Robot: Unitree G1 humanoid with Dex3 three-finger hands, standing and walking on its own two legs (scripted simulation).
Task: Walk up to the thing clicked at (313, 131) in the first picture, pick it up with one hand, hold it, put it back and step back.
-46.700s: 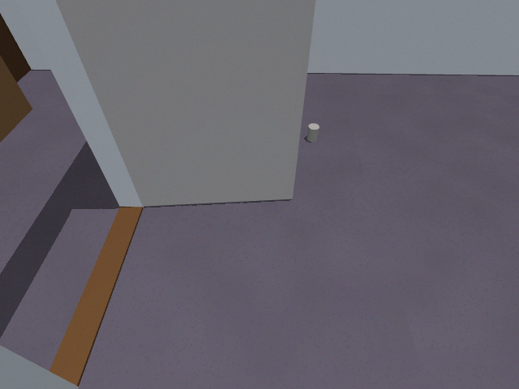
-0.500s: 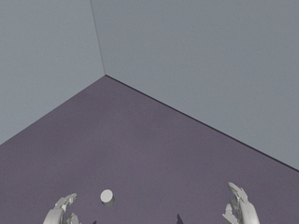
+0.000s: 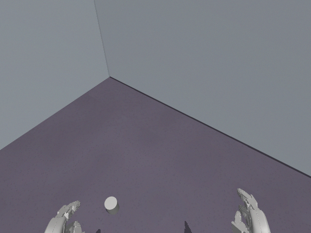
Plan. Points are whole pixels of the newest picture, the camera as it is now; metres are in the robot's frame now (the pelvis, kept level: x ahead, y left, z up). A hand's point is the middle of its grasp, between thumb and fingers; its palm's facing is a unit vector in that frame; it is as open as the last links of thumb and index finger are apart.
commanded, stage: home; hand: left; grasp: from above
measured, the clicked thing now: (112, 205) +0.42 +0.24 -0.66
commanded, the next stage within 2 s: stand in 0.02 s
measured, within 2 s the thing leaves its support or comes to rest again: neither
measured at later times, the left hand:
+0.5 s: hand out of the picture +0.08 +0.24 -0.11, palm faces +0.03 -0.94 -0.33, open 7.4 cm
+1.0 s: hand out of the picture +0.04 +0.25 -0.10, palm faces +0.04 -0.94 -0.34, open 7.3 cm
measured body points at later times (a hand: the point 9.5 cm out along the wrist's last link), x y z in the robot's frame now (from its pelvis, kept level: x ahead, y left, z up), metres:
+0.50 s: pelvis +0.00 +0.01 +0.04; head +0.02 +0.02 +0.49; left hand +0.08 +0.29 -0.09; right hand +0.09 -0.27 -0.08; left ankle +0.02 +0.12 -0.68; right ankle -0.01 -0.13 -0.68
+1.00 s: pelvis -0.01 +0.01 +0.07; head -0.02 +0.00 +0.52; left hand +0.04 +0.30 -0.07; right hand +0.06 -0.27 -0.07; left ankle +0.02 +0.12 -0.68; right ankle -0.01 -0.13 -0.68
